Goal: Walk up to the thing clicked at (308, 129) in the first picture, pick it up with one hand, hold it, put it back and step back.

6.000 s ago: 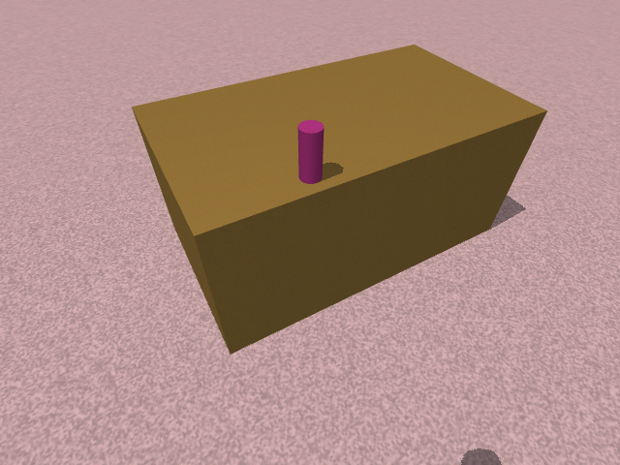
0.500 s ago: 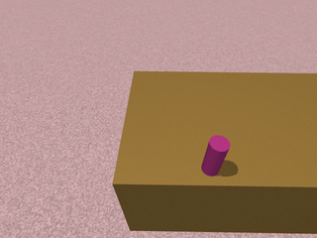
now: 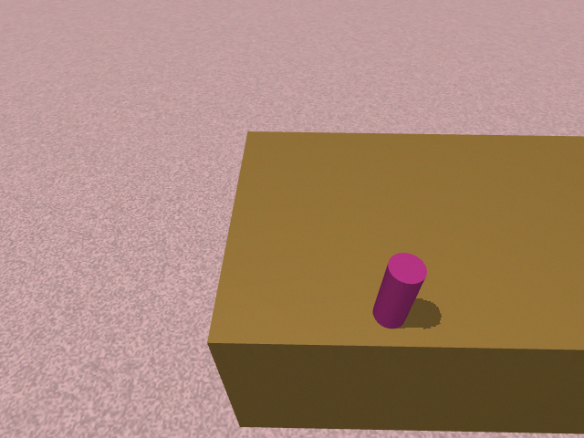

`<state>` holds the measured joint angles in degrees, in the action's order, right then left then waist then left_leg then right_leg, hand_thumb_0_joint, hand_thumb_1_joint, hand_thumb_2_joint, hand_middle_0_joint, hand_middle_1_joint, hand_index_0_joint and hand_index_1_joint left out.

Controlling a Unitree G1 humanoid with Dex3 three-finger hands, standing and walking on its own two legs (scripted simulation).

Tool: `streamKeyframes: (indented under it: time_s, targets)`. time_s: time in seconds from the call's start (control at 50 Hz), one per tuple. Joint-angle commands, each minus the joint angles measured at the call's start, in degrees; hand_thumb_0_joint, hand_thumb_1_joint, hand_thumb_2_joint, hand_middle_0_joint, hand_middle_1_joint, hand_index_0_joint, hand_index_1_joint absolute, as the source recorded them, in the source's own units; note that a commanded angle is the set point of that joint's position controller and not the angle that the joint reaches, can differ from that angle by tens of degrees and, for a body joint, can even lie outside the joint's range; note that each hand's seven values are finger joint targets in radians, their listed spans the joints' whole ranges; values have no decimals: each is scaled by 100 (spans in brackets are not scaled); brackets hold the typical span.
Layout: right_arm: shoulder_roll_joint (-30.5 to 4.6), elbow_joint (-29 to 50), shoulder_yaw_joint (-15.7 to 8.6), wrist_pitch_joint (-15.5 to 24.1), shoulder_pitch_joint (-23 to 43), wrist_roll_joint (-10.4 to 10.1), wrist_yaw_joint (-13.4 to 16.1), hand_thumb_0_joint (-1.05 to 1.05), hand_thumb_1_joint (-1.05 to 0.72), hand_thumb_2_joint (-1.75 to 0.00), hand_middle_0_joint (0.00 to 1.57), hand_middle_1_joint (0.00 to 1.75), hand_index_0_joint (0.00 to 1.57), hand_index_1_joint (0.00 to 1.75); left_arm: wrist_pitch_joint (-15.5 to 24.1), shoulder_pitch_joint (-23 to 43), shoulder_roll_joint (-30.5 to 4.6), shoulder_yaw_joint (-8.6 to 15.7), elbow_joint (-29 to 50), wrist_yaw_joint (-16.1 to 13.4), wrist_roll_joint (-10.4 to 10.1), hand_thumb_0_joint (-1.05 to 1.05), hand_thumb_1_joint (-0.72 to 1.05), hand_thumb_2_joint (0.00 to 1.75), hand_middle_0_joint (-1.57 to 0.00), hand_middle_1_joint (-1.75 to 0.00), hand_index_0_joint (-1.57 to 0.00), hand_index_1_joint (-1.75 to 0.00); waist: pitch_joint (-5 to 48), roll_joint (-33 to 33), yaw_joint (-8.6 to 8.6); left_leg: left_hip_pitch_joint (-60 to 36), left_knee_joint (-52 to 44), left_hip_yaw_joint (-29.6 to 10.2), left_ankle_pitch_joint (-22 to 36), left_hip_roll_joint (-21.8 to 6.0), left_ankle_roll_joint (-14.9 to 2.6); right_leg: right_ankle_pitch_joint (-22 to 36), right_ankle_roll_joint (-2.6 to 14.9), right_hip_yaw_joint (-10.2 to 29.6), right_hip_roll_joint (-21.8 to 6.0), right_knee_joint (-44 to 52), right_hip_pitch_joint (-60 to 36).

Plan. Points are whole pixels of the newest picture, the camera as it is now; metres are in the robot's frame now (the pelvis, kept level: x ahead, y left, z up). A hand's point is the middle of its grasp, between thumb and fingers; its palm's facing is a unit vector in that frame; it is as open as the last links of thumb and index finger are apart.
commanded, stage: stand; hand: right
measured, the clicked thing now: (397, 292) +0.42 -0.18 -0.10
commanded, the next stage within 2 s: rise first in 0.36 s
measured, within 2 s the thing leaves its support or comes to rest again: neither
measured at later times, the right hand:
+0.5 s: hand out of the picture +0.07 -0.25 -0.16, palm faces +0.01 +0.94 -0.34, open 7.4 cm
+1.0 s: hand out of the picture +0.17 -0.25 -0.11, palm faces +0.19 +0.92 -0.35, open 16.1 cm
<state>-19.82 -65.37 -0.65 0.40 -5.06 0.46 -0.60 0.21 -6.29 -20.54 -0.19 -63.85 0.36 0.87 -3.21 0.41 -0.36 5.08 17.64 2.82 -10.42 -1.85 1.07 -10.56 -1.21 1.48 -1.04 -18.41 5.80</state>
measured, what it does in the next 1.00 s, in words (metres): stands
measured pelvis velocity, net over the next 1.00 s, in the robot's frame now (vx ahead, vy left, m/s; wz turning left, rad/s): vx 0.00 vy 0.00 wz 0.03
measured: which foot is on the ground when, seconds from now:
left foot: down 0.00-1.00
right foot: down 0.00-1.00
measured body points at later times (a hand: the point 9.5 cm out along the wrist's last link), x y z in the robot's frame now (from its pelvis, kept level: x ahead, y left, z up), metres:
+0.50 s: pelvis +0.00 +0.00 +0.00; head +0.01 +0.00 +0.45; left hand +0.08 +0.30 -0.13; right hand +0.07 -0.30 -0.13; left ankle -0.01 +0.13 -0.75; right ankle +0.00 -0.13 -0.75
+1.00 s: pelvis +0.00 +0.00 -0.01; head +0.02 +0.01 +0.44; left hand +0.14 +0.28 -0.11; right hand +0.16 -0.29 -0.08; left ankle -0.01 +0.13 -0.75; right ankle +0.00 -0.13 -0.75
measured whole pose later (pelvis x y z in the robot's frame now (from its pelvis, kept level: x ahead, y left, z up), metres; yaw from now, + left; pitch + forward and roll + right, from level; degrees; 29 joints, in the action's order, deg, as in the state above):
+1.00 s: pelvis +0.00 +0.00 -0.01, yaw +2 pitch +2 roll +0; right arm -16.1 -37.8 -8.6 3.9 -11.0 -1.7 4.1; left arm 3.6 -8.8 -14.2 6.4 -43.3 -4.8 -1.2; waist -1.1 1.1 -0.8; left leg 13.8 25.2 1.2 -13.2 -1.3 0.7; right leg -13.6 -1.3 0.0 -1.7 -25.4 13.5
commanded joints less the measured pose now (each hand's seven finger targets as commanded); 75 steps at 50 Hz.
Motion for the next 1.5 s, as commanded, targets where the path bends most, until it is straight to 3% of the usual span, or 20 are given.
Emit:
streamKeyframes:
  time_s: [0.0,0.44,0.46,0.48,0.5,0.52,0.54,0.58,0.62,0.64,0.68,0.72,0.76,0.86,0.88,1.02,1.12,1.24,1.32,1.48]
  targets:
    - [-1251,352,-207,109,192,9,97,0,-90,-90,20,30,20,30,137,199,-1231,216,326,-93,-27,0,90,90,-20,-30,-20,-30,508,-56,2,-257,-179,-455,958,-653,-150,1120,206,386,-649,258,124]
    - [-1270,390,-223,113,115,5,97,0,-82,-82,12,22,12,22,149,197,-1222,236,339,-92,-26,0,82,82,-12,-22,-12,-22,555,-74,-6,-234,-164,-492,972,-651,-193,1157,217,367,-673,239,-2]
    - [-150,2400,4,544,2125,-443,147,0,-74,-74,7,14,6,14,744,2207,-237,186,2350,-154,-512,0,74,74,-4,-14,-4,-14,538,376,132,784,424,-43,638,91,-100,567,146,-306,101,-354,616]
    - [-433,2650,-38,794,1862,-639,258,0,-66,-66,7,6,6,6,840,1970,-371,100,2271,-276,-641,0,66,66,-2,-6,-1,-6,672,-42,-90,429,180,3,165,108,-88,139,153,-265,47,-115,327]
    - [-960,2084,-274,759,1158,-617,354,0,-58,-58,7,5,6,5,798,1247,-756,289,1788,-360,-643,0,58,58,-2,-5,-1,-6,397,-206,-25,594,171,29,-91,110,-93,-67,174,-260,77,-119,495]
    - [-1396,1559,-719,671,821,-567,453,0,-50,-50,7,4,6,4,708,844,-1261,736,1400,-436,-592,0,50,50,-2,-5,-1,-6,355,-168,-5,835,338,71,-131,127,-79,-132,183,-298,88,-229,763]
    - [-1442,1661,-861,685,888,-530,492,0,-42,-42,7,4,6,4,679,900,-1369,909,1499,-481,-564,0,42,42,-2,-5,-2,-5,737,-107,46,824,519,70,75,122,-91,65,169,-291,92,-351,718]
    - [-983,1722,-777,753,921,-408,485,0,-26,-26,7,5,6,5,717,745,-770,793,1317,-476,-466,0,26,26,-3,-6,-3,-5,1149,58,22,791,651,5,258,120,-135,342,163,-283,70,-519,685]
    - [-1175,1963,-1249,697,-187,-271,472,0,-16,-19,7,5,6,5,692,130,-814,1129,1626,-453,-313,0,15,19,-4,-6,-5,-5,1554,-62,-41,556,686,3,647,154,-133,646,186,-324,129,-536,610]
    - [-1081,1732,-1255,629,-694,-260,473,0,-8,-17,7,5,6,5,623,-246,-617,1068,1396,-444,-284,0,9,17,-4,-7,-6,-5,1407,-28,-73,495,643,6,821,161,-130,820,182,-355,142,-526,655]
    - [-1121,2415,-1292,625,-295,-255,476,0,-1,-15,7,5,6,5,620,-92,-814,1186,1963,-458,-251,0,1,13,-4,-6,-6,-4,1571,69,43,410,562,8,1064,193,-107,994,152,-355,143,-428,438]
    - [-758,2471,-1154,541,-542,-283,450,0,11,-13,6,5,6,5,539,-174,-408,1003,1977,-418,-275,0,-11,11,-5,-6,-6,-5,1325,51,-42,424,537,36,1138,201,-105,1072,144,-384,128,-441,558]
    - [-576,2906,-984,542,-33,-312,449,0,21,-11,6,5,6,5,560,385,-199,835,2344,-416,-303,0,-21,10,-5,-6,-6,-5,1070,13,-59,592,489,44,778,206,-115,740,145,-348,77,-378,768]
    - [-725,3394,-1051,622,148,-243,532,0,40,-8,5,5,5,5,652,677,-258,872,2789,-539,-259,0,-45,7,-6,-7,-6,-6,1057,-44,-24,586,396,-27,429,146,-111,398,181,-340,91,-347,673]
    - [-932,3611,-1174,655,117,-216,566,0,42,-7,5,5,5,5,663,638,-513,1005,2874,-578,-231,0,-50,6,-6,-7,-7,-7,1257,-33,-53,504,434,-21,524,151,-116,515,174,-328,93,-331,558]
    - [-913,4245,-1308,694,-420,-197,605,0,48,-6,5,6,5,6,673,-23,-159,819,3087,-629,-215,0,-52,5,-6,-7,-7,-6,1251,135,-109,272,446,8,951,148,-104,966,154,-372,101,-336,293]
    - [-596,4464,-1173,649,-738,-237,546,0,51,-6,5,6,5,6,652,-268,42,639,3332,-579,-232,0,-52,5,-6,-7,-7,-6,904,89,-13,328,389,60,1030,161,-84,1055,160,-391,92,-298,291]
    - [-678,4983,-1285,610,-672,-258,510,0,52,-6,5,6,5,6,650,-170,-232,850,3584,-557,-223,0,-53,6,-6,-7,-6,-6,840,60,7,296,361,92,1006,165,-82,1040,146,-363,63,-227,184]
    - [-672,5127,-1361,601,-910,-258,510,0,54,-6,5,6,5,6,617,-304,-34,754,3486,-523,-228,0,-52,6,-6,-7,-6,-6,728,115,-122,218,355,106,1054,149,-93,1128,138,-366,74,-212,176]
    - [-614,5690,-1335,637,-969,-241,502,0,54,-6,5,6,5,6,624,1,-69,793,3550,-499,-199,0,-53,7,-6,-7,-6,-7,906,121,-127,27,356,102,1199,143,-93,1293,123,-360,60,-231,65]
